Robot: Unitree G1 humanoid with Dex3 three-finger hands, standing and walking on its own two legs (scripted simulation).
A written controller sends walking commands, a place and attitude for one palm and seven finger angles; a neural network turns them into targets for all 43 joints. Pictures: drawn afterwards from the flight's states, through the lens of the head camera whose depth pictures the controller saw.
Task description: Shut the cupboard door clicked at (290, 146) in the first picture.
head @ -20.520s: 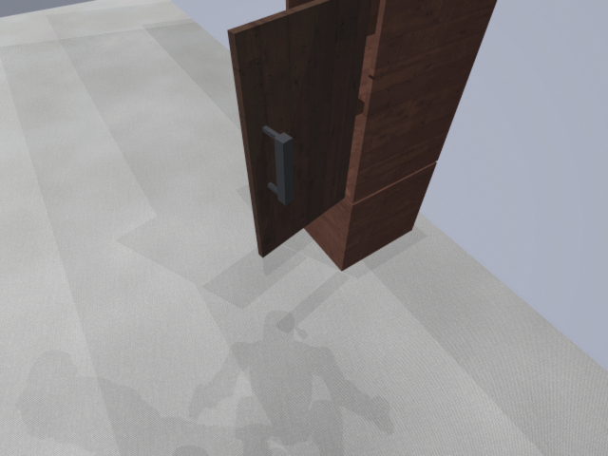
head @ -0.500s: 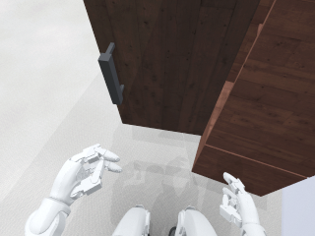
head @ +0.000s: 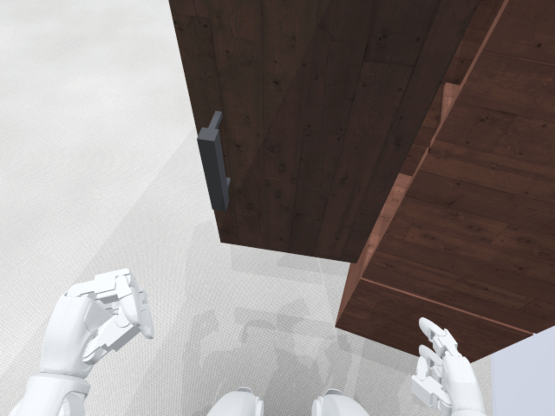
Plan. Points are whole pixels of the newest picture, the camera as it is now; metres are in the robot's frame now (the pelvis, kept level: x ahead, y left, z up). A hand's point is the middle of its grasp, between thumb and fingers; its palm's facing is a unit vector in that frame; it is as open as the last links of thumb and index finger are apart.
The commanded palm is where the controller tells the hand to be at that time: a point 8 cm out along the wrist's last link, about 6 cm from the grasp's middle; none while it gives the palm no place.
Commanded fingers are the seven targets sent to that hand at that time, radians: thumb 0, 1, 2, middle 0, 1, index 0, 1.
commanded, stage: raise the hand and make a fist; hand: left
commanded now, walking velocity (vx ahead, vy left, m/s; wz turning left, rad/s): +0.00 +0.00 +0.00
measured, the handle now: (218, 163) +0.49 +0.14 +0.06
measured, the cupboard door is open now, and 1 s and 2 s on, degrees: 100 100 100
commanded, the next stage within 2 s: bring the fist close to the handle in 0.64 s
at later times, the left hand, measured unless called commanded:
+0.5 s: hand (137, 322) +0.22 +0.20 +0.05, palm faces -0.12 -0.99 +0.00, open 3.1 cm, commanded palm +0.21 +0.26 +0.07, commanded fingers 0.00 0.90 0.90 -1.30 -1.50 -1.30 -1.50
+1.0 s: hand (158, 291) +0.26 +0.17 +0.07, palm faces -0.10 -0.99 -0.04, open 3.1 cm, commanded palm +0.25 +0.23 +0.07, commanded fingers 0.00 0.90 0.90 -1.30 -1.50 -1.30 -1.50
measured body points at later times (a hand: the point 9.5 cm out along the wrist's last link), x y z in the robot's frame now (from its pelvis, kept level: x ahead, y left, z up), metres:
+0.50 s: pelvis +0.01 +0.02 +0.01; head +0.07 +0.03 +0.45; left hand +0.23 +0.25 +0.05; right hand +0.18 -0.22 -0.06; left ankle +0.01 +0.07 -0.65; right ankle +0.04 -0.09 -0.65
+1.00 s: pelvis +0.00 +0.00 +0.00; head +0.06 +0.01 +0.45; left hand +0.26 +0.23 +0.08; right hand +0.18 -0.23 -0.07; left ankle +0.01 +0.07 -0.65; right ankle +0.04 -0.09 -0.65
